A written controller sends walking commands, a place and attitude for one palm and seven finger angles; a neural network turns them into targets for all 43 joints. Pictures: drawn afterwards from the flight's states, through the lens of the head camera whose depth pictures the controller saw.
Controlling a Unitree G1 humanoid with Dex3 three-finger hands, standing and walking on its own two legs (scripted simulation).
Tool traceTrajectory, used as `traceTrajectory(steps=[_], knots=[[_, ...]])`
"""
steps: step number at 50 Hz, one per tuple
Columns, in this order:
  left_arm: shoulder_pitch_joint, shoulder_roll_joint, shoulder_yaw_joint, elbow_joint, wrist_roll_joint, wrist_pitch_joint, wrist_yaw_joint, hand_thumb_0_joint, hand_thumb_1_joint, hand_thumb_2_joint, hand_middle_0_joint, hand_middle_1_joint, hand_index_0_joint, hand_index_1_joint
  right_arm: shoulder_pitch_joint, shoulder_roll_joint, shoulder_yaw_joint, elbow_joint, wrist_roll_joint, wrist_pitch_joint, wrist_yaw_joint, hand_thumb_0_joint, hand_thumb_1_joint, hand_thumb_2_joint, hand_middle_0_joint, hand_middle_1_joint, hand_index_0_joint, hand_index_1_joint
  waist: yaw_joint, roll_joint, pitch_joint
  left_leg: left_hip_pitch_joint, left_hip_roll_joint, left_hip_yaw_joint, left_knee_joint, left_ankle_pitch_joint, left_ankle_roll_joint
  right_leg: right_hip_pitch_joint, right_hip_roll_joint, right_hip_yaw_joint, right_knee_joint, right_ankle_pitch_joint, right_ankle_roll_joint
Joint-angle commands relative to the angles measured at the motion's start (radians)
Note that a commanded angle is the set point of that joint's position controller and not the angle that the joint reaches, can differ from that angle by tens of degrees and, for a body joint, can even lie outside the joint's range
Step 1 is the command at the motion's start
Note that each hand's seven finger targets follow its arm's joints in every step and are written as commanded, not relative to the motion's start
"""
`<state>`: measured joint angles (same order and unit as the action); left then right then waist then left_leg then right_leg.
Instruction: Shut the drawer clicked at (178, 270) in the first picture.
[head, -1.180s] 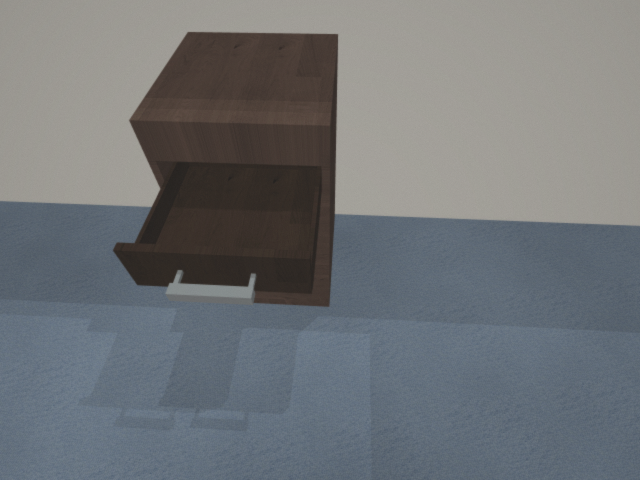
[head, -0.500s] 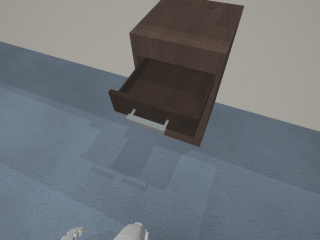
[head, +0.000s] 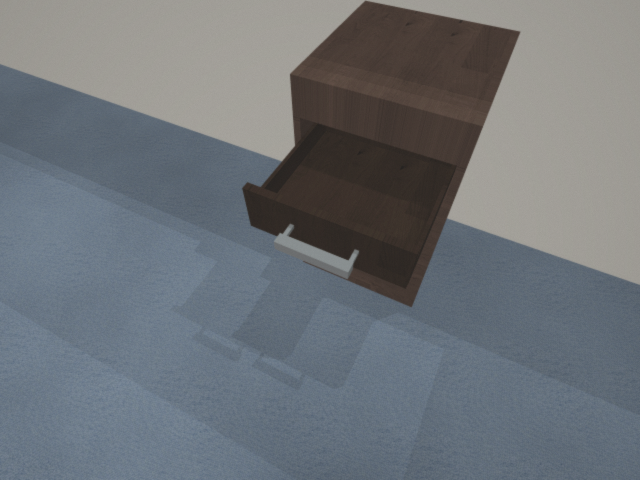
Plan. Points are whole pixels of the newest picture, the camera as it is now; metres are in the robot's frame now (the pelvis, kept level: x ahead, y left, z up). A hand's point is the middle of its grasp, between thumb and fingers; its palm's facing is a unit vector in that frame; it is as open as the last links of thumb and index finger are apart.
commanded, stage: look at it before walking up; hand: left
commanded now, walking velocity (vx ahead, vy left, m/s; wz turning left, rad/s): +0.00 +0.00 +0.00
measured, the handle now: (317, 248) +0.56 +0.06 -0.18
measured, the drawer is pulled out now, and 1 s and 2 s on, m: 0.27 0.27 0.27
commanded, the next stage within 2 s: turn to face it in 0.46 s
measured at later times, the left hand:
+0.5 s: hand out of the picture +0.05 +0.19 -0.17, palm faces +0.00 -0.98 -0.22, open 7.4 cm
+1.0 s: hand out of the picture +0.06 +0.19 -0.18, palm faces -0.09 -0.96 -0.26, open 7.4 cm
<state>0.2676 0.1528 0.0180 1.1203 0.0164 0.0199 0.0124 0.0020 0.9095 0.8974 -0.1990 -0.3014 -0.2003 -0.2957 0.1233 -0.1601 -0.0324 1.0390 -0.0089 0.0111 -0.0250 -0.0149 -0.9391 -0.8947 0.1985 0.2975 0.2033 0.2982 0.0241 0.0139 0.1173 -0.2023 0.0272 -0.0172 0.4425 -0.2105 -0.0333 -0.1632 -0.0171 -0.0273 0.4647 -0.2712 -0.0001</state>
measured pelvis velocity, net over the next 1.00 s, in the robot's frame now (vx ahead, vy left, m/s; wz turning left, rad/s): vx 0.00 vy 0.00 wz -0.15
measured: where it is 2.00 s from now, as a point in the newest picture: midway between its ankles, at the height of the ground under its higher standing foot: outside the picture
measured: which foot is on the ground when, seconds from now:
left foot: down 0.00-1.00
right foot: down 0.00-1.00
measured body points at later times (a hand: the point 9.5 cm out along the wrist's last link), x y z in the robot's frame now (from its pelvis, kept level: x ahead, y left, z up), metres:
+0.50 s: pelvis +0.01 +0.00 +0.00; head +0.04 +0.00 +0.45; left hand +0.05 +0.24 -0.15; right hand -0.02 -0.20 -0.16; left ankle +0.02 +0.14 -0.74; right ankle -0.01 -0.12 -0.74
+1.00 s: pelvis +0.00 +0.00 -0.01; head +0.05 -0.03 +0.44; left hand +0.07 +0.24 -0.16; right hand +0.02 -0.26 -0.17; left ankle +0.01 +0.14 -0.73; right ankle -0.01 -0.12 -0.74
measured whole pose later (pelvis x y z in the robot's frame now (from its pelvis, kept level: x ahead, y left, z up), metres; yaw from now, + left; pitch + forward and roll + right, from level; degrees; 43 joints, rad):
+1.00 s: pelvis +0.00 +0.00 -0.01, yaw -9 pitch +0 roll +1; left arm 0.21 0.19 0.08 1.02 0.03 0.05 0.00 0.00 0.91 0.90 -0.20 -0.30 -0.20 -0.30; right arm 0.18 -0.21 -0.08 1.01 -0.01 0.04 -0.04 0.00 -0.91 -0.90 0.20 0.30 0.20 0.30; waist 0.01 0.03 0.12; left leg -0.28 0.08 0.08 0.64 -0.38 -0.03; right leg -0.28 0.05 0.10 0.61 -0.32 -0.02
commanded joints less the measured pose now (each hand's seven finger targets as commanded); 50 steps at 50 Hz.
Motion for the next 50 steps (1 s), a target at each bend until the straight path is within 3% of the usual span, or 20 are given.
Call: traceTrajectory(steps=[1,5,15,16,24,28,32,35,39,43,45,46,47,48,49,50], knots=[[0.012,0.135,0.032,-0.037,-0.001,-0.028,0.018,0.000,0.900,0.900,-0.200,-0.300,-0.200,-0.300,0.101,-0.098,-0.013,0.012,-0.002,-0.014,-0.010,0.000,-0.900,-0.900,0.200,0.300,0.200,0.300,-0.023,-0.025,-0.067,0.079,0.061,-0.029,-0.075,0.145,0.041,-0.031,-0.072,0.063,-0.121,0.136,-0.028],[-0.001,0.135,0.031,-0.024,-0.003,-0.025,0.018,0.000,0.900,0.900,-0.200,-0.300,-0.200,-0.300,0.121,-0.091,-0.006,0.038,-0.004,-0.015,-0.011,0.000,-0.900,-0.900,0.200,0.300,0.200,0.300,-0.021,0.006,-0.056,0.058,0.059,-0.027,-0.098,0.147,0.037,-0.004,-0.073,0.059,-0.132,0.127,-0.027],[-0.019,0.138,0.032,-0.017,-0.009,-0.025,0.020,0.000,0.900,0.900,-0.200,-0.300,-0.200,-0.300,0.197,-0.075,0.000,0.080,-0.005,-0.018,-0.014,0.000,-0.900,-0.900,0.200,0.300,0.200,0.300,-0.017,-0.006,-0.068,0.046,0.060,-0.023,-0.112,0.193,0.033,0.052,-0.076,0.035,-0.135,0.165,-0.031],[-0.015,0.137,0.032,-0.017,-0.007,-0.026,0.021,0.000,0.900,0.900,-0.200,-0.300,-0.200,-0.300,0.195,-0.074,-0.001,0.081,-0.003,-0.018,-0.015,0.000,-0.900,-0.900,0.200,0.300,0.200,0.300,-0.013,-0.013,-0.045,0.049,0.059,-0.023,-0.109,0.196,0.033,0.035,-0.075,0.034,-0.137,0.177,-0.032],[-0.006,0.129,0.033,-0.016,-0.009,-0.028,0.025,0.000,0.900,0.900,-0.200,-0.300,-0.200,-0.300,0.226,-0.060,-0.003,0.089,-0.004,-0.020,-0.016,0.000,-0.900,-0.900,0.200,0.300,0.200,0.300,-0.021,-0.012,-0.066,0.058,0.059,-0.017,-0.108,0.197,0.033,0.047,-0.075,0.041,-0.137,0.189,-0.033],[0.006,0.121,0.030,-0.011,-0.007,-0.030,0.026,0.000,0.900,0.900,-0.200,-0.300,-0.200,-0.300,0.224,-0.054,-0.005,0.089,-0.003,-0.017,-0.017,0.000,-0.900,-0.900,0.200,0.300,0.200,0.300,-0.025,-0.008,-0.036,0.057,0.057,-0.013,-0.107,0.170,0.032,0.019,-0.073,0.046,-0.152,0.172,-0.032],[0.011,0.132,0.053,-0.028,-0.005,-0.018,0.024,0.000,0.900,0.900,-0.200,-0.300,-0.200,-0.300,0.227,-0.066,-0.022,0.071,-0.004,-0.011,-0.026,0.000,-0.900,-0.900,0.200,0.300,0.200,0.300,-0.032,0.000,-0.073,0.096,0.079,0.032,-0.037,0.189,0.030,-0.020,-0.067,0.091,-0.091,0.262,-0.044],[-0.007,0.140,0.073,-0.059,-0.002,-0.001,0.015,0.000,0.900,0.900,-0.200,-0.300,-0.200,-0.300,0.206,-0.089,-0.038,0.039,-0.006,0.001,-0.030,0.000,-0.900,-0.900,0.200,0.300,0.200,0.300,-0.036,-0.009,-0.049,0.072,0.101,0.046,-0.017,0.122,0.034,-0.082,-0.052,0.115,-0.043,0.217,-0.047],[-0.021,0.140,0.088,-0.098,0.004,0.014,0.003,0.000,0.900,0.900,-0.200,-0.300,-0.200,-0.300,0.173,-0.125,-0.055,-0.008,-0.008,0.006,-0.034,0.000,-0.900,-0.900,0.200,0.300,0.200,0.300,-0.034,0.052,-0.040,0.047,0.145,0.026,-0.029,0.031,0.056,-0.151,-0.015,0.134,0.030,0.145,-0.045],[-0.020,0.141,0.094,-0.135,0.008,0.018,-0.005,0.000,0.900,0.900,-0.200,-0.300,-0.200,-0.300,0.131,-0.157,-0.069,-0.057,-0.011,0.007,-0.032,0.000,-0.900,-0.900,0.200,0.300,0.200,0.300,-0.021,0.062,-0.067,0.024,0.172,0.019,-0.025,-0.040,0.071,-0.174,0.008,0.148,0.089,0.127,-0.044],[-0.012,0.162,0.098,-0.145,0.011,0.015,-0.007,0.000,0.900,0.900,-0.200,-0.300,-0.200,-0.300,0.104,-0.155,-0.072,-0.082,-0.010,0.007,-0.030,0.000,-0.900,-0.900,0.200,0.300,0.200,0.300,-0.011,0.006,-0.092,0.006,0.144,0.061,0.038,-0.045,0.054,-0.150,-0.016,0.195,0.061,0.187,-0.054],[-0.004,0.177,0.099,-0.147,0.013,0.011,-0.003,0.000,0.900,0.900,-0.200,-0.300,-0.200,-0.300,0.091,-0.139,-0.071,-0.095,-0.007,0.008,-0.028,0.000,-0.900,-0.900,0.200,0.300,0.200,0.300,-0.005,-0.074,-0.109,-0.005,0.103,0.096,0.097,-0.064,0.037,-0.129,-0.051,0.252,0.013,0.233,-0.069],[0.006,0.213,0.104,-0.145,0.016,0.008,0.000,0.000,0.900,0.900,-0.200,-0.300,-0.200,-0.300,0.084,-0.120,-0.067,-0.108,-0.003,0.009,-0.027,0.000,-0.900,-0.900,0.200,0.300,0.200,0.300,-0.001,-0.165,-0.125,-0.041,0.045,0.131,0.190,-0.118,0.016,-0.084,-0.118,0.353,-0.054,0.304,-0.095],[0.020,0.238,0.110,-0.143,0.014,0.007,0.005,0.000,0.900,0.900,-0.200,-0.300,-0.200,-0.300,0.065,-0.105,-0.065,-0.122,0.001,0.012,-0.025,0.000,-0.900,-0.900,0.200,0.300,0.200,0.300,0.012,-0.242,-0.114,-0.123,-0.007,0.118,0.271,-0.228,0.001,-0.027,-0.175,0.446,-0.103,0.397,-0.143],[0.030,0.242,0.115,-0.142,0.013,0.007,0.012,0.000,0.900,0.900,-0.200,-0.300,-0.200,-0.300,0.036,-0.114,-0.065,-0.132,0.004,0.011,-0.025,0.000,-0.900,-0.900,0.200,0.300,0.200,0.300,0.028,-0.246,-0.101,-0.193,-0.010,0.069,0.350,-0.304,0.000,0.029,-0.199,0.487,-0.108,0.503,-0.190],[0.020,0.244,0.119,-0.145,0.014,0.009,0.017,0.000,0.900,0.900,-0.200,-0.300,-0.200,-0.300,0.037,-0.116,-0.064,-0.137,0.007,0.007,-0.028,0.000,-0.900,-0.900,0.200,0.300,0.200,0.300,0.022,-0.240,-0.122,-0.228,-0.006,0.032,0.391,-0.326,0.001,0.091,-0.205,0.485,-0.071,0.614,-0.217]])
